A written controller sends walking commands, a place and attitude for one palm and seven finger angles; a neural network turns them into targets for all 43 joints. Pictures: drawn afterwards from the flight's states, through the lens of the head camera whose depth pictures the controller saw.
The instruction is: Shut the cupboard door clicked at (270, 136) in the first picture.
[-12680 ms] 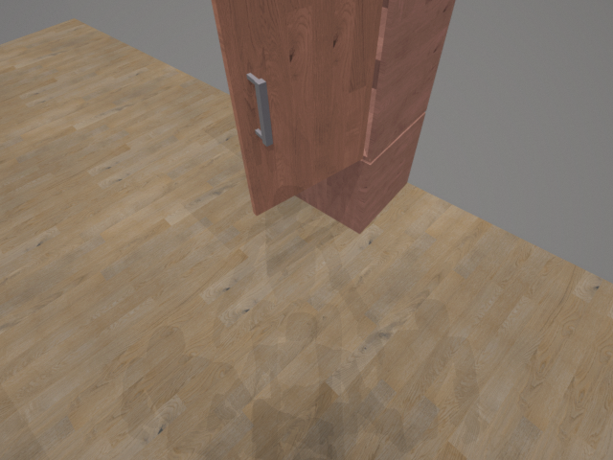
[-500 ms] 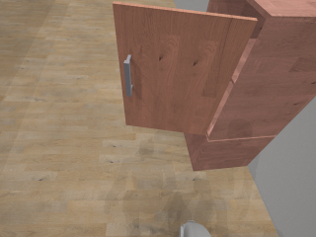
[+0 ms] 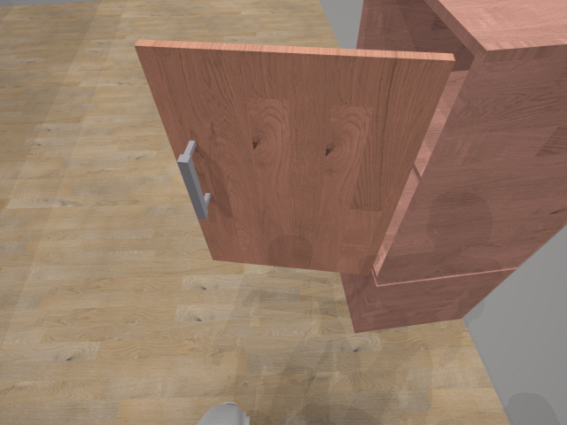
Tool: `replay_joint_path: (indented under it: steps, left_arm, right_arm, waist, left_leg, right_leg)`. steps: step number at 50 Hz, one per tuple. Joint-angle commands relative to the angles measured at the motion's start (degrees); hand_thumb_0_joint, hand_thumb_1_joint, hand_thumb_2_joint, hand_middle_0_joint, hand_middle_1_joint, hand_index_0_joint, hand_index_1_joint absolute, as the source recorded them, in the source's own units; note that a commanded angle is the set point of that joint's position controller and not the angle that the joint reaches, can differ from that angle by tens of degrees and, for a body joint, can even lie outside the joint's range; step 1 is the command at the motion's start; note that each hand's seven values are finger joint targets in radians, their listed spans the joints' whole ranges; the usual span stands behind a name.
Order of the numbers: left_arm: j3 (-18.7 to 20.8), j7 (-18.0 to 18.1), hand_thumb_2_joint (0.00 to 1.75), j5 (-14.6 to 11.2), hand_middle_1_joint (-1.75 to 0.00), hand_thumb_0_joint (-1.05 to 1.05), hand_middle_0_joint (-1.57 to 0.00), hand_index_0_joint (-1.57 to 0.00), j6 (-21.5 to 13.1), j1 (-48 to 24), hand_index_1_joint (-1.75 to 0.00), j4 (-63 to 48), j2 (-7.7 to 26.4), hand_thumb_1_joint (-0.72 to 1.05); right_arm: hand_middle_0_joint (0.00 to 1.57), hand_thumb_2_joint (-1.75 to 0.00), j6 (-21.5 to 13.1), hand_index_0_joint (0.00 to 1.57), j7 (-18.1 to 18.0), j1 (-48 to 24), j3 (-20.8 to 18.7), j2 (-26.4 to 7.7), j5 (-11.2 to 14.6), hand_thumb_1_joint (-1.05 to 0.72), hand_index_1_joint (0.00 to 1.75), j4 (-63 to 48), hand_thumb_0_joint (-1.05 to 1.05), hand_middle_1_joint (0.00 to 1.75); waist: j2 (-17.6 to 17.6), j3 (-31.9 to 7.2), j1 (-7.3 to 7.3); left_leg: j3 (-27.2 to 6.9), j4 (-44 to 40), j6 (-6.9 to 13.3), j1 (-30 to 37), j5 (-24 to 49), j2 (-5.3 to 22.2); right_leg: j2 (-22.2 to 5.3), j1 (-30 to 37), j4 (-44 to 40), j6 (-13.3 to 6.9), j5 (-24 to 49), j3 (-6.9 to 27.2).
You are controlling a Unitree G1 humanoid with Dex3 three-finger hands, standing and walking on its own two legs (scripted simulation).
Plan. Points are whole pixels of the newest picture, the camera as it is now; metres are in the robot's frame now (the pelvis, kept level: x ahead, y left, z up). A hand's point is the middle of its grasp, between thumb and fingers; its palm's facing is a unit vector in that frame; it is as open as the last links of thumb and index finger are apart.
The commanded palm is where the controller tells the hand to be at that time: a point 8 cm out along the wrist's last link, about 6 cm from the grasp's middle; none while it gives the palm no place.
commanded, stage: come to a stop and stand still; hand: left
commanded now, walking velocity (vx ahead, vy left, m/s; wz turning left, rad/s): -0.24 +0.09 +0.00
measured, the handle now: (197, 182) +0.51 +0.19 +0.00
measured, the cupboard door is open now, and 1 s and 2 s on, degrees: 76 76 76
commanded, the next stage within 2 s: look again from close up in 1.04 s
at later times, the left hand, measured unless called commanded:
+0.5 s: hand out of the picture +0.06 +0.21 -0.18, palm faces -0.01 -0.96 -0.27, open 7.4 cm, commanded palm none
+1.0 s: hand out of the picture +0.02 +0.15 -0.18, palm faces +0.00 -0.98 -0.20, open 7.3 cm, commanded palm none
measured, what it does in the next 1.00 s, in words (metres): steps on the spot: left foot, then right foot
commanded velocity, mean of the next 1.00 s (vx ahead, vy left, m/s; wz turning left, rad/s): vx -0.06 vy -0.03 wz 0.00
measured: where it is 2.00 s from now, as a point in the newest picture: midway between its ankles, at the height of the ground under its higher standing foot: outside the picture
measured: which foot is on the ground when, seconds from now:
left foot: up 0.00-0.14, down 0.16-1.00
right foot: down 0.00-0.22, up 0.24-0.50, down 0.52-1.00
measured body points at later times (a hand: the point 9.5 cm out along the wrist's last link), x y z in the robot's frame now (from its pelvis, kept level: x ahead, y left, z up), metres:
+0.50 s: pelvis +0.00 +0.01 -0.01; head +0.06 +0.00 +0.43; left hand +0.06 +0.26 -0.16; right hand +0.07 -0.23 -0.17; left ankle +0.06 +0.14 -0.74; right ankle -0.05 -0.12 -0.73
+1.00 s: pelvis -0.02 -0.03 +0.00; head +0.00 -0.03 +0.45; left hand +0.02 +0.20 -0.16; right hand -0.02 -0.25 -0.16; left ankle -0.01 +0.10 -0.74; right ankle -0.05 -0.13 -0.74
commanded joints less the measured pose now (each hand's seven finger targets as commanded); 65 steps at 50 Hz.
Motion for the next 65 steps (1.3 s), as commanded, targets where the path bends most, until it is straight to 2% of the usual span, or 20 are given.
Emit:
replay_joint_path:
  steps: [1,5,8,10,13,19,24,25,26,27,28,32,35,37,41,56,57,58,61,65]
  left_arm:
    - [0.6,0.5,0.90,0.3,-0.30,0.00,-0.20,-0.20,-0.1,4.6,-0.30,-0.4,5.9,0.90]
    - [0.7,1.1,0.90,0.0,-0.30,0.00,-0.20,-0.20,1.4,4.7,-0.30,0.1,7.8,0.90]
    - [0.2,1.7,0.90,-0.6,-0.30,0.00,-0.20,-0.20,2.7,7.2,-0.30,-0.4,5.1,0.90]
    - [-0.1,1.8,0.90,-0.2,-0.30,0.00,-0.20,-0.20,4.0,7.9,-0.30,-0.7,4.7,0.90]
    - [0.8,1.0,0.90,-0.1,-0.30,0.00,-0.20,-0.20,5.9,5.7,-0.30,-1.8,6.8,0.90]
    - [1.4,0.3,0.90,0.1,-0.30,0.00,-0.20,-0.20,6.4,4.6,-0.30,-4.0,5.4,0.90]
    - [1.4,-0.1,0.90,0.3,-0.30,0.00,-0.20,-0.20,5.5,9.1,-0.30,-3.1,5.4,0.90]
    - [1.6,0.1,0.90,0.6,-0.30,0.00,-0.20,-0.20,5.1,9.3,-0.30,-3.1,7.3,0.90]
    - [2.0,0.3,0.90,1.1,-0.30,0.00,-0.20,-0.20,4.5,8.1,-0.30,-3.3,11.1,0.90]
    - [1.8,0.3,0.90,0.9,-0.30,0.00,-0.20,-0.20,4.4,5.0,-0.30,-4.4,12.9,0.90]
    - [1.1,0.2,0.90,1.1,-0.30,0.00,-0.20,-0.20,4.4,2.2,-0.30,-5.3,12.8,0.90]
    - [0.5,0.5,0.90,0.4,-0.30,0.00,-0.20,-0.20,3.4,-0.3,-0.30,-4.4,10.0,0.90]
    - [0.2,0.6,0.90,-0.1,-0.30,0.00,-0.20,-0.20,3.0,1.0,-0.30,-2.8,9.5,0.90]
    - [-0.4,0.4,0.90,-0.8,-0.30,0.00,-0.20,-0.20,3.0,3.0,-0.30,-2.1,7.1,0.90]
    - [-0.4,0.5,0.90,-0.5,-0.30,0.00,-0.20,-0.20,3.6,2.5,-0.30,-0.1,6.8,0.90]
    - [-1.1,0.4,0.90,-0.5,-0.30,0.00,-0.20,-0.20,2.8,5.1,-0.30,2.8,5.3,0.90]
    - [-1.2,3.0,0.90,0.8,-0.30,0.00,-0.20,-0.20,0.5,12.5,-0.30,4.4,6.1,0.90]
    - [-0.9,2.6,0.90,0.3,-0.30,0.00,-0.20,-0.20,0.0,9.8,-0.30,1.8,9.1,0.90]
    - [-1.2,1.9,0.90,0.2,-0.30,0.00,-0.20,-0.20,-0.1,7.2,-0.30,0.3,7.5,0.90]
    - [-1.8,1.5,0.90,0.0,-0.30,0.00,-0.20,-0.20,1.2,8.4,-0.30,0.5,5.0,0.90]
  right_arm:
    - [0.20,-0.90,0.0,0.20,0.4,4.3,0.9,-0.3,0.4,-0.90,0.30,-0.4,0.00,0.30]
    - [0.20,-0.90,0.4,0.20,0.0,2.6,0.6,-3.6,0.6,-0.90,0.30,-1.2,0.00,0.30]
    - [0.20,-0.90,-0.2,0.20,-0.7,3.5,0.0,-8.5,0.4,-0.90,0.30,-1.4,0.00,0.30]
    - [0.20,-0.90,0.4,0.20,-1.4,1.6,-0.3,-10.1,0.3,-0.90,0.30,-2.1,0.00,0.30]
    - [0.20,-0.90,0.6,0.20,-2.7,1.6,-0.5,-10.9,-0.2,-0.90,0.30,-3.0,0.00,0.30]
    - [0.20,-0.90,0.9,0.20,-2.6,-1.1,-1.8,-12.5,-0.6,-0.90,0.30,-5.4,0.00,0.30]
    - [0.20,-0.90,1.5,0.20,-1.2,-2.9,-2.1,-12.2,-0.1,-0.90,0.30,-5.4,0.00,0.30]
    - [0.20,-0.90,1.6,0.20,-0.9,-2.3,-2.0,-10.1,0.3,-0.90,0.30,-5.5,0.00,0.30]
    - [0.20,-0.90,1.7,0.20,-0.6,-2.0,-1.3,-6.4,0.6,-0.90,0.30,-6.3,0.00,0.30]
    - [0.20,-0.90,2.2,0.20,0.0,-4.9,-0.8,-5.9,0.4,-0.90,0.30,-7.3,0.00,0.30]
    - [0.20,-0.90,2.5,0.20,0.5,-5.1,-1.0,-6.0,0.2,-0.90,0.30,-7.1,0.00,0.30]
    - [0.20,-0.90,2.2,0.20,0.2,-0.6,-0.3,-5.0,0.1,-0.90,0.30,-3.3,0.00,0.30]
    - [0.20,-0.90,1.0,0.20,0.2,1.8,0.4,-4.8,0.2,-0.90,0.30,-1.2,0.00,0.30]
    - [0.20,-0.90,-0.3,0.20,-0.2,2.9,0.6,-6.9,0.0,-0.90,0.30,-0.1,0.00,0.30]
    - [0.20,-0.90,-0.4,0.20,-0.8,2.6,1.3,-6.3,-0.1,-0.90,0.30,1.6,0.00,0.30]
    - [0.20,-0.90,-0.3,0.20,-0.8,5.9,1.7,-4.9,0.1,-0.90,0.30,3.4,0.00,0.30]
    - [0.20,-0.90,-1.9,0.20,-0.1,-1.0,1.9,-6.0,0.8,-0.90,0.30,-0.9,0.00,0.30]
    - [0.20,-0.90,-1.4,0.20,0.3,3.2,2.3,-2.9,0.7,-0.90,0.30,-3.1,0.00,0.30]
    - [0.20,-0.90,-1.6,0.20,0.5,6.3,2.6,-2.2,0.3,-0.90,0.30,-1.8,0.00,0.30]
    - [0.20,-0.90,-2.2,0.20,0.0,6.4,2.7,-4.6,0.4,-0.90,0.30,-2.3,0.00,0.30]
  waist:
    - [-8.6,-6.0,0.59]
    - [-10.4,-5.6,-0.21]
    - [3.0,-8.1,0.20]
    - [7.2,-5.4,0.61]
    - [11.8,-4.1,-0.55]
    - [5.5,-10.8,-0.43]
    - [5.9,-10.5,1.70]
    - [0.1,-9.3,1.73]
    - [-11.9,-6.6,1.16]
    - [-16.0,-3.0,1.51]
    - [-10.8,-2.7,1.01]
    - [-11.8,-2.6,-0.75]
    - [-8.0,-3.4,-0.91]
    - [2.1,-4.5,0.24]
    - [6.0,-3.0,0.91]
    - [-3.2,-0.1,0.13]
    - [-3.9,-1.2,3.34]
    - [-4.0,-5.7,-0.76]
    - [1.1,-6.7,-1.47]
    - [1.1,-3.0,-0.33]
  left_leg:
    - [1.3,-7.0,-0.9,4.6,0.7,-2.2]
    - [0.7,-18.1,-0.2,11.9,7.5,-3.0]
    - [-7.0,-20.1,5.6,23.0,49.3,8.5]
    - [-9.1,-23.1,10.1,19.1,48.0,12.5]
    - [-12.7,-27.3,14.2,16.2,49.9,15.8]
    - [-10.4,-24.4,14.4,21.7,39.7,14.5]
    - [-6.8,-21.9,8.7,12.7,18.0,8.4]
    - [-4.6,-18.8,5.9,9.3,10.8,4.8]
    - [0.1,-13.6,2.5,3.4,0.0,-0.8]
    - [0.9,-8.7,1.0,3.9,-10.2,-2.9]
    - [-0.4,-4.2,1.1,6.8,-10.6,-3.1]
    - [0.6,-5.4,0.6,7.5,-4.1,-2.3]
    - [0.2,-20.2,0.7,15.3,6.5,-2.3]
    - [-6.2,-23.7,3.2,18.3,23.6,3.4]
    - [-5.7,-25.3,3.3,14.2,19.2,2.9]
    - [-2.7,-27.1,2.1,16.8,11.1,1.1]
    - [0.0,-12.3,1.6,12.3,11.7,0.6]
    - [-1.4,-12.3,2.7,9.9,-0.9,-0.8]
    - [0.1,-18.1,2.4,15.1,6.9,-1.0]
    - [-3.7,-21.6,4.3,13.4,13.9,1.5]
  right_leg:
    - [-16.2,5.4,-1.1,-4.0,45.4,9.7]
    - [-14.7,3.7,3.7,-1.8,40.1,8.9]
    - [-7.7,-3.7,8.4,3.9,13.4,6.1]
    - [-4.7,-3.8,11.8,4.6,-9.8,5.1]
    - [-3.4,-8.3,29.4,5.2,-21.9,8.4]
    - [-3.3,-11.8,30.9,6.1,-19.2,8.5]
    - [-2.1,2.6,5.9,5.8,-3.2,4.0]
    - [-4.7,4.9,-0.6,5.2,0.2,7.7]
    - [-13.8,5.1,-5.1,2.1,3.7,18.3]
    - [-20.6,-3.3,-7.5,-2.3,5.6,21.7]
    - [-20.2,-7.8,-7.0,-4.1,3.4,19.2]
    - [-14.4,-2.0,-1.2,-3.3,20.5,12.8]
    - [-12.5,-1.8,2.6,-0.6,18.3,11.9]
    - [-7.9,-2.1,4.2,3.1,10.8,9.5]
    - [-7.0,3.3,0.5,3.5,6.0,9.1]
    - [-7.7,0.2,-5.4,3.1,0.8,10.1]
    - [-12.3,1.3,-2.4,6.2,36.8,15.7]
    - [-15.6,4.8,-0.5,2.8,35.1,16.4]
    - [-11.7,1.3,1.5,-0.5,22.7,12.5]
    - [-7.1,-1.0,3.0,1.9,6.0,10.1]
